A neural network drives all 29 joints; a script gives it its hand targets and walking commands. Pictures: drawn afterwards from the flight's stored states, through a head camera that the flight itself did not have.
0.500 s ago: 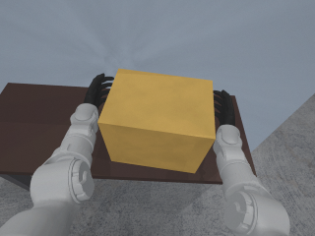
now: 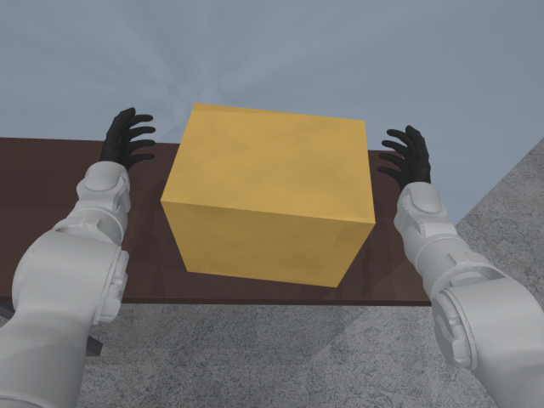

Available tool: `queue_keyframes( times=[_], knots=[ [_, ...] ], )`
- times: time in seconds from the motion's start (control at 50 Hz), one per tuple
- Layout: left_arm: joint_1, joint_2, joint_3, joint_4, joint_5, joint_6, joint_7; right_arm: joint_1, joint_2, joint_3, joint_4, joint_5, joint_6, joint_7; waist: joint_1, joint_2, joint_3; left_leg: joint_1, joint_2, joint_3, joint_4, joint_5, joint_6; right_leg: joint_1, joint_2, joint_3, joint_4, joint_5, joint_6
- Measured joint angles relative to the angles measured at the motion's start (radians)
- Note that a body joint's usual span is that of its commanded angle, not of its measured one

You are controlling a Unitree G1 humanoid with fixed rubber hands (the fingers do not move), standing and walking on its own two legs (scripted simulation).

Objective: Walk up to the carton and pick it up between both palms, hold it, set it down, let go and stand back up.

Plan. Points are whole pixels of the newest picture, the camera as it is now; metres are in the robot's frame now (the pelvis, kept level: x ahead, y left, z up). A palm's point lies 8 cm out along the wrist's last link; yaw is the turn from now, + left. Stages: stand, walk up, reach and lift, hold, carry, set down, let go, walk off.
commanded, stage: set down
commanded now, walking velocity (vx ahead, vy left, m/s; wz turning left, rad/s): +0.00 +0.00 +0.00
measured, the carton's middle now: (270, 201) +0.44 +0.02 +0.03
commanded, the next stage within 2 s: none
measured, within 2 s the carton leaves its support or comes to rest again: neither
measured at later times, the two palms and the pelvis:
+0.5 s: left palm (94, 117) +0.47 +0.25 +0.17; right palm (447, 147) +0.43 -0.21 +0.16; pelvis -0.01 +0.00 +0.01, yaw +1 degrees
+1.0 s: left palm (98, 140) +0.44 +0.24 +0.15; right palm (438, 180) +0.40 -0.20 +0.13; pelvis +0.00 -0.01 +0.03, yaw +0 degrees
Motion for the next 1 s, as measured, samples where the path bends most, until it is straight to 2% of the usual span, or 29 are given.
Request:
queue_keyframes(
  times=[0.18,0.42,0.7,0.84,1.0],
  knots=[
    [-0.088,0.038,-0.12,-0.017,-0.086,0.07,-0.021,-0.077,-0.031,0.029,-0.015,0.045,0.091,0.024,-0.017,0.001,-0.019,-0.027,-0.007,-0.012,0.002,0.022,0.002,-0.029,-0.006,-0.012,0.019,0.008,-0.004],
    [-0.124,0.065,-0.137,-0.044,-0.088,0.159,-0.029,-0.116,-0.056,0.049,-0.048,0.069,0.187,0.02,-0.041,-0.011,-0.003,0.066,-0.012,-0.006,-0.077,0.058,0.003,0.059,-0.008,-0.008,-0.053,0.042,-0.007],
    [-0.03,0.102,-0.095,-0.185,-0.081,0.243,-0.041,-0.01,-0.055,0.075,-0.202,0.075,0.27,-0.012,-0.028,-0.009,0.036,0.201,-0.014,0.0,-0.161,0.077,0.0,0.195,-0.006,-0.005,-0.145,0.066,-0.009],
    [0.055,0.088,-0.006,-0.291,-0.009,0.281,-0.054,0.055,-0.035,0.097,-0.271,0.082,0.277,-0.048,-0.018,-0.011,0.077,0.295,-0.01,0.005,-0.194,0.075,-0.005,0.293,0.0,-0.001,-0.193,0.076,-0.009],
    [0.22,0.065,0.09,-0.452,0.052,0.324,-0.067,0.214,-0.01,0.1,-0.406,0.072,0.279,-0.082,0.001,-0.011,0.137,0.404,-0.005,0.015,-0.219,0.071,-0.008,0.402,0.005,0.009,-0.229,0.08,-0.011]
  ],
)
